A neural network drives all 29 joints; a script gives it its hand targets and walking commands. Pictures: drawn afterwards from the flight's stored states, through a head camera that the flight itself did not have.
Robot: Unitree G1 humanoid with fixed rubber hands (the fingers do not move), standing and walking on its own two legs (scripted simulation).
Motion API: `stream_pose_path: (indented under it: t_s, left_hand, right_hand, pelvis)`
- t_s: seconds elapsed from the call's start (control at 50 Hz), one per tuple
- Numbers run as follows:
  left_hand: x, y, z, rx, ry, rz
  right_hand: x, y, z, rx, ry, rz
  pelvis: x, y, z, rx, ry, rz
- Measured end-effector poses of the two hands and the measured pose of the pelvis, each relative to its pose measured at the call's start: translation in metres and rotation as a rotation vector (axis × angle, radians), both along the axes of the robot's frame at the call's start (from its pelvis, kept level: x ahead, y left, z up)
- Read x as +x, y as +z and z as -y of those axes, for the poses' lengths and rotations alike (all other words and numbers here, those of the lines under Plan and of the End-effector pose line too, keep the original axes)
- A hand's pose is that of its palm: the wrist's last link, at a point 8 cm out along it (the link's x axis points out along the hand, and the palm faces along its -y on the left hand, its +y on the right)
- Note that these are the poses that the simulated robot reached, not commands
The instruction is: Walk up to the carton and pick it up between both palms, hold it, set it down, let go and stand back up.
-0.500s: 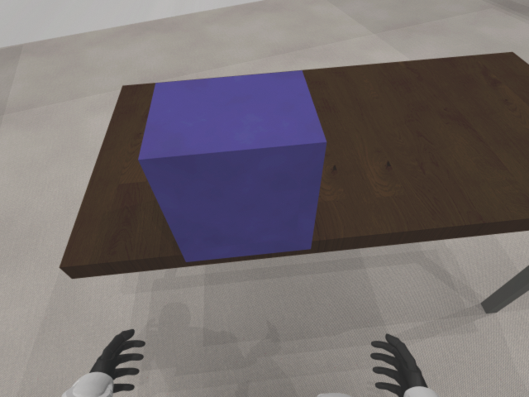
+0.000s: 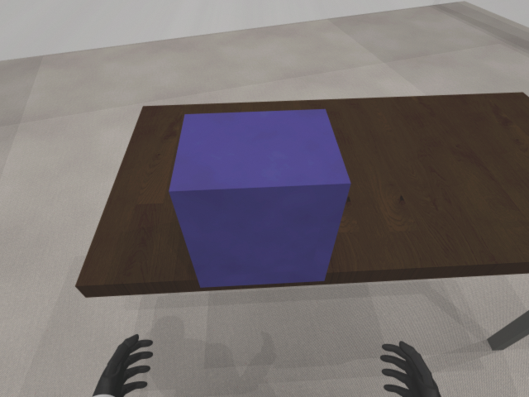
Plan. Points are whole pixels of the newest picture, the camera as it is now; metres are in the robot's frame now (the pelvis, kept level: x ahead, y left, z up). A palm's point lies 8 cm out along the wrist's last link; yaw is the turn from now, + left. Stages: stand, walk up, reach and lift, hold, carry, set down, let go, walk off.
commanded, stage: reach and lift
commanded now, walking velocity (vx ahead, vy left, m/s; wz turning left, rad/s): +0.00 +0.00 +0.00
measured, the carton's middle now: (259, 203) +0.43 +0.02 +0.05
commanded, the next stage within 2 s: none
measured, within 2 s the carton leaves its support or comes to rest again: neither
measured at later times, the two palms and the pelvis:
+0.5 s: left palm (105, 380) +0.18 +0.24 -0.02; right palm (432, 377) +0.16 -0.21 -0.02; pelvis +0.01 +0.01 +0.00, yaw +0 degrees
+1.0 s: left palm (102, 340) +0.21 +0.23 +0.03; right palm (423, 313) +0.23 -0.21 +0.03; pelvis +0.00 +0.00 +0.00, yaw +1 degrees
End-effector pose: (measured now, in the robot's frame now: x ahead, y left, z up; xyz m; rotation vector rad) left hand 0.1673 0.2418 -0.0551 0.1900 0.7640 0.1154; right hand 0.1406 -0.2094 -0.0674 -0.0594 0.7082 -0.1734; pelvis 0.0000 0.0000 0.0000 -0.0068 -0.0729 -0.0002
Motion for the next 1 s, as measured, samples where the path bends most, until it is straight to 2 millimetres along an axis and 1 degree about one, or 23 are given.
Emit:
stream_pose_path:
  t_s: [0.12,0.26,0.42,0.54,0.74,1.0]
  left_hand:
    - [0.001,0.009,-0.003,-0.010,0.009,0.068]
    - [0.000,0.020,-0.001,-0.030,0.025,0.143]
    - [0.003,0.031,0.003,-0.046,0.040,0.226]
    - [0.012,0.042,0.006,-0.060,0.048,0.287]
    - [0.029,0.064,0.007,-0.086,0.065,0.392]
    - [0.045,0.084,0.007,-0.119,0.080,0.493]
  right_hand:
    - [0.010,0.009,0.001,-0.004,0.007,0.061]
    - [0.017,0.023,0.004,-0.006,0.015,0.120]
    - [0.019,0.038,0.002,0.005,0.023,0.183]
    - [0.025,0.050,0.001,0.011,0.026,0.237]
    - [0.052,0.073,0.001,0.025,0.057,0.346]
    - [0.090,0.098,-0.004,0.057,0.079,0.450]
  pelvis:
    - [0.007,0.001,-0.006,-0.005,0.000,0.003]
    - [0.011,0.002,-0.010,-0.009,0.003,0.008]
    - [0.009,0.002,-0.009,-0.007,0.003,0.011]
    - [0.004,0.002,-0.008,-0.003,-0.002,0.005]
    - [-0.001,0.002,-0.005,0.002,0.003,-0.005]
    - [0.001,0.001,-0.001,0.002,0.025,-0.014]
